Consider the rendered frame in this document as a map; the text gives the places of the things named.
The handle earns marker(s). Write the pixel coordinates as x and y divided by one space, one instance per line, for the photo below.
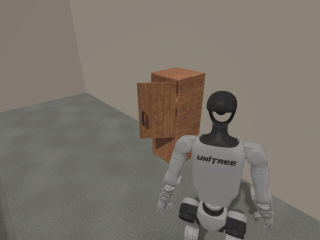
143 122

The right robot upper arm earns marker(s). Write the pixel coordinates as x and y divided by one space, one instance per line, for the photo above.
259 169

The left robot thigh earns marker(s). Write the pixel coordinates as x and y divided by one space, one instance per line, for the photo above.
188 213

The robot right forearm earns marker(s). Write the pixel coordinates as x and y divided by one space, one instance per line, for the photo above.
266 210

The cupboard door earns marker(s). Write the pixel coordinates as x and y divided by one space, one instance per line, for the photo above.
158 101

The robot left forearm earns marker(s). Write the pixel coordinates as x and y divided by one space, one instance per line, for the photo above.
166 191

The left robot upper arm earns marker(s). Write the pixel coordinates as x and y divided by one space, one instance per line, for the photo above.
182 147

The robot left hand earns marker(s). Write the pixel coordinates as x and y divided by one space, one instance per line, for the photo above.
161 206

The robot right hand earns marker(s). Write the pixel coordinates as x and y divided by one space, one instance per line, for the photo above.
268 222

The humanoid robot head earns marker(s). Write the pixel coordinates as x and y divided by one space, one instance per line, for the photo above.
220 102

